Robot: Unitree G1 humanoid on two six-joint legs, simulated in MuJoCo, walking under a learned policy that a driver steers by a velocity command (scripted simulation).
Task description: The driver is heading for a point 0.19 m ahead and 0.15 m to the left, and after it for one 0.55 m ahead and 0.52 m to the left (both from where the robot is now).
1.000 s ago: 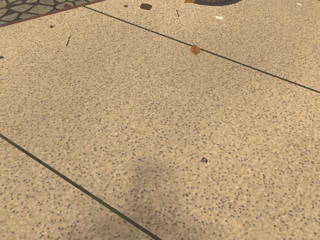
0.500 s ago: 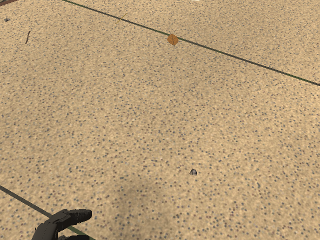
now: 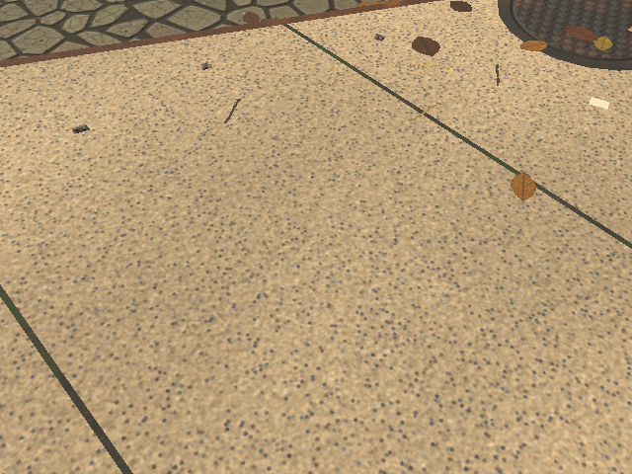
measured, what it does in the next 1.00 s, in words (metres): walks ahead, turning left: left foot, then right foot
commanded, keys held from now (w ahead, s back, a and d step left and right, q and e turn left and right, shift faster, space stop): w+q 1.00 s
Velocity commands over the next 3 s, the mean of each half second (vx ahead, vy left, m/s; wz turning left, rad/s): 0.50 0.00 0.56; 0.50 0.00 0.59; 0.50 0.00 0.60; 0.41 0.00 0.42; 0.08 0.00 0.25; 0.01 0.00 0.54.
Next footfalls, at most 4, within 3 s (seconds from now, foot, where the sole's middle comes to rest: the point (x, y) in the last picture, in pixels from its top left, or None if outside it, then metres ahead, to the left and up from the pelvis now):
0.10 left None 0.24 0.12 -0.77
0.60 right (345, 437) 0.56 -0.01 -0.77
1.12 left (178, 379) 0.67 0.36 -0.77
1.60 right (184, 259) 1.00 0.42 -0.77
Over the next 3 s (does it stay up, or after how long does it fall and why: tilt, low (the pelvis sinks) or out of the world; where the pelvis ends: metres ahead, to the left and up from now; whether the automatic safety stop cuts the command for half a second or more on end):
stays up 0.89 0.58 0.01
